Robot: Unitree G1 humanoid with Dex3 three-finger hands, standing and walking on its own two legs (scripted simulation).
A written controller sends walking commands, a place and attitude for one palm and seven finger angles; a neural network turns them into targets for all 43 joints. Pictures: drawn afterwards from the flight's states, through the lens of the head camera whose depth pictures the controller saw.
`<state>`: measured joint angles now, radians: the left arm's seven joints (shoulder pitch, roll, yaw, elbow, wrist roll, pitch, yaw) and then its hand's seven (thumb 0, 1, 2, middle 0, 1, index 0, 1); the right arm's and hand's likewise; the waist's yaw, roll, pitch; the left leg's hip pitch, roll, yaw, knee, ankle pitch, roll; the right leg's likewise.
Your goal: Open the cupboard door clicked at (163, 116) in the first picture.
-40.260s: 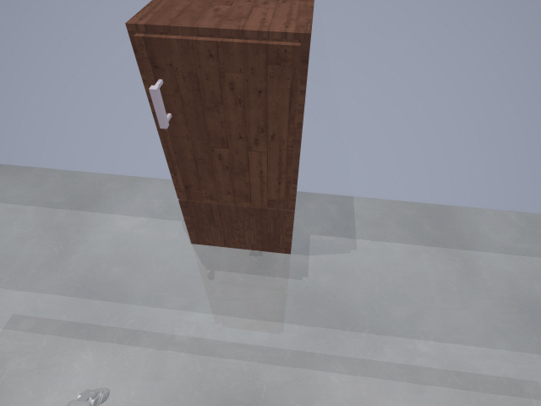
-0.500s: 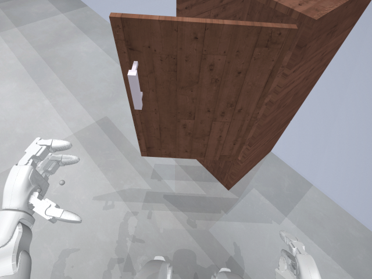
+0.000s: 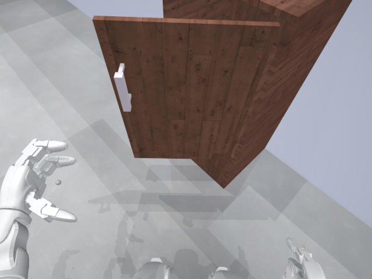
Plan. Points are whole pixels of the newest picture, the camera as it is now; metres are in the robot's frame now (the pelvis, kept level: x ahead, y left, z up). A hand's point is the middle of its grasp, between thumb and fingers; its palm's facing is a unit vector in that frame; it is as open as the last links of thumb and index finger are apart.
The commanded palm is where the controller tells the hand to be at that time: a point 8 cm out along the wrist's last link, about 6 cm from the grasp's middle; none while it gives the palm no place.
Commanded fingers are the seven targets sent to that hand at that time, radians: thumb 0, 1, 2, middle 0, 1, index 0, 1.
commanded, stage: raise the hand with hooked fingers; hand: left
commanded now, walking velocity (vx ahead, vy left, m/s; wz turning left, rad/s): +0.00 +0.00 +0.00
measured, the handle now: (124, 88) +0.57 +0.20 +0.04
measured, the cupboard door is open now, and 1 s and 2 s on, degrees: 46 46 46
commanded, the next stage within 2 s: move the hooked fingers beside the handle in 0.08 s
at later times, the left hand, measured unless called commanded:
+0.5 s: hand (70, 160) +0.34 +0.26 +0.05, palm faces +0.05 -1.00 -0.03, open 14.0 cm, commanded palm +0.31 +0.31 +0.05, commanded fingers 0.00 -0.50 0.30 -0.30 -1.20 -0.30 -1.20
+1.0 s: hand (84, 134) +0.41 +0.26 +0.05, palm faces +0.05 -1.00 -0.01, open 14.0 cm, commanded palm +0.38 +0.31 +0.05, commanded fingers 0.00 -0.50 0.30 -0.30 -1.20 -0.30 -1.20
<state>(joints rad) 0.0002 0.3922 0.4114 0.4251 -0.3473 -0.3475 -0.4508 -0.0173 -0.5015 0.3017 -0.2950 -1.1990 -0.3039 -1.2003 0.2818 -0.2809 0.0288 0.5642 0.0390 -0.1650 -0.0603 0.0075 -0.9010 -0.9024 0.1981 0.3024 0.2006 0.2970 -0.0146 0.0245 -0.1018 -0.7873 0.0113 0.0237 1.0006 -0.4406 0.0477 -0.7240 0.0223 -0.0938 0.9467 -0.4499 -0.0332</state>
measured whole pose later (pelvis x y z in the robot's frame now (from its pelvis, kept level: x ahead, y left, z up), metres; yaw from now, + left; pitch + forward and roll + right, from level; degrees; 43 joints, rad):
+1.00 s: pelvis +0.00 +0.00 -0.01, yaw -1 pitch +18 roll -3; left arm -0.46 0.47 0.45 0.85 -0.24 -0.37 -0.41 -0.02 -0.50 0.30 -0.30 -1.20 -0.30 -1.20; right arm 0.33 -0.28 0.03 0.61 0.03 -0.07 -0.05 0.00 -0.90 -0.90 0.20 0.30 0.20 0.30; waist -0.07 0.02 -0.12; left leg -0.90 0.02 0.04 1.05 -0.46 0.05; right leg -0.84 0.03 -0.08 0.99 -0.46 -0.03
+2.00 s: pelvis +0.00 +0.01 -0.03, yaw -4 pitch +26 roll -5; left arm -0.88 0.69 0.54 1.19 -0.10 -0.37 -0.37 -0.02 -0.50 0.30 -0.29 -1.20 -0.30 -1.20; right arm 0.41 -0.29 0.06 0.61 -0.01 0.08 -0.02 0.00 -0.90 -0.90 0.20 0.30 0.20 0.30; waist -0.19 0.03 -0.11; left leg -1.11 0.05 0.03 1.15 -0.49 0.06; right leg -1.04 0.06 -0.08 1.05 -0.46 -0.02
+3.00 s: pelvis +0.00 +0.01 -0.03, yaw -3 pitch +25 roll -5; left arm -0.89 0.64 0.48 1.20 -0.12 -0.39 -0.34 -0.02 -0.50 0.30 -0.29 -1.20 -0.30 -1.20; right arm 0.39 -0.29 0.06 0.62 -0.01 0.08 -0.01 0.00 -0.90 -0.90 0.20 0.30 0.20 0.30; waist -0.18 0.03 -0.11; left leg -1.10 0.05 0.02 1.16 -0.49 0.06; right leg -1.02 0.05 -0.09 1.05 -0.47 -0.02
